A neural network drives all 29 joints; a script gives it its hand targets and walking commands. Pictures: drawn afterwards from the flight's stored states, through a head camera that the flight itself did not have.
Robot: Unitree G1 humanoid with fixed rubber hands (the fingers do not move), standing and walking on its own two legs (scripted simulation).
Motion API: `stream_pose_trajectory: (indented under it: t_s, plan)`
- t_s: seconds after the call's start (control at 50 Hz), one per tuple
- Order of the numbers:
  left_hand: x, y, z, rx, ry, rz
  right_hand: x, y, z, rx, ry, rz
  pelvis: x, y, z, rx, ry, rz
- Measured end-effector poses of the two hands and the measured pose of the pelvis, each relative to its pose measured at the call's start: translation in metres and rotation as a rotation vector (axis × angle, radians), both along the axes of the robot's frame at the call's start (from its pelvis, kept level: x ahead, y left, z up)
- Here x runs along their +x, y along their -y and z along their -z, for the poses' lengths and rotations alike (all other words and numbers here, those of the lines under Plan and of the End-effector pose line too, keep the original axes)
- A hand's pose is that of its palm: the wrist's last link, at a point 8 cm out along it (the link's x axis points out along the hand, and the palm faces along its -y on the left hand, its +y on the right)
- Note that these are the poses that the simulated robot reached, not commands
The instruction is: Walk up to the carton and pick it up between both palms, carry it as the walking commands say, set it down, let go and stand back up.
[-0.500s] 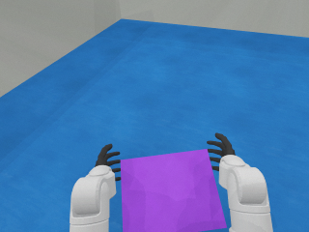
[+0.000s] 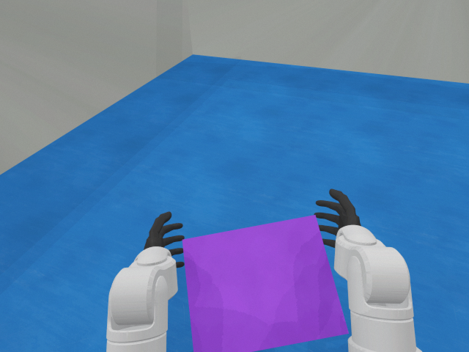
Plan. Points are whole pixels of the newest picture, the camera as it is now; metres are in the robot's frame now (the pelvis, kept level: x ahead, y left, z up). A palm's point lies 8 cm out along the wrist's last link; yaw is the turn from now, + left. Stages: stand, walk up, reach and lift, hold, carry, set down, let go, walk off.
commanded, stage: carry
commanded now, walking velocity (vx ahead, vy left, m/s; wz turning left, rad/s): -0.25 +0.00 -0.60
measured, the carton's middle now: (258, 283) +0.25 +0.00 +0.01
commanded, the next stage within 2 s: none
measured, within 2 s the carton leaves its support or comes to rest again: neither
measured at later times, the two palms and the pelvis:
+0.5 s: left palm out of the picture +0.10 +0.14 +0.07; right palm out of the picture +0.03 -0.14 +0.10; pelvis -0.18 +0.07 -0.01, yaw -14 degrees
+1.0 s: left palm out of the picture -0.09 +0.14 +0.07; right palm out of the picture -0.24 -0.11 +0.07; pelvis -0.38 +0.16 +0.00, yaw -30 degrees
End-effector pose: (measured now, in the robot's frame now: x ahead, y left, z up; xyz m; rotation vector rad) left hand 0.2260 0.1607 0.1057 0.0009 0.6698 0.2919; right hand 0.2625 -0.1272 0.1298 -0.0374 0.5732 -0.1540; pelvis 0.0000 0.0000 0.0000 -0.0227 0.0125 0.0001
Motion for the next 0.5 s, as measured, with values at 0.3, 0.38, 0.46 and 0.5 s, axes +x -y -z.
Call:
stream_pose_trajectory:
  t_s: [0.3, 0.38, 0.46, 0.5]
  plan:
    - [-0.075, 0.031, 0.040, -0.006, -0.148, 0.259, -0.155, 0.035, 0.064, 0.072, -0.153, 0.265, -0.116, -0.033, 0.007, 0.020, -0.004, 0.158]
    - [-0.097, 0.036, 0.043, -0.052, -0.118, 0.305, -0.193, 0.036, 0.049, 0.024, -0.134, 0.310, -0.143, -0.039, 0.003, 0.037, -0.017, 0.196]
    - [-0.114, 0.030, 0.036, -0.056, -0.034, 0.343, -0.216, 0.027, 0.034, -0.002, -0.047, 0.351, -0.170, -0.057, 0.009, 0.026, -0.037, 0.224]
    - [-0.123, 0.022, 0.033, -0.048, -0.002, 0.349, -0.228, 0.017, 0.032, 0.001, -0.014, 0.360, -0.184, -0.070, 0.014, 0.023, -0.050, 0.241]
